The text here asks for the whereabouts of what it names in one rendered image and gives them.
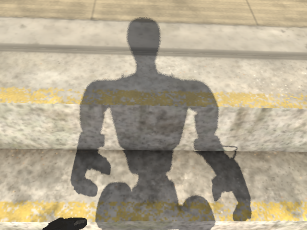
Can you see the left robot hand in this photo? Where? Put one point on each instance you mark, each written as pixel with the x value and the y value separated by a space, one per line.
pixel 67 224

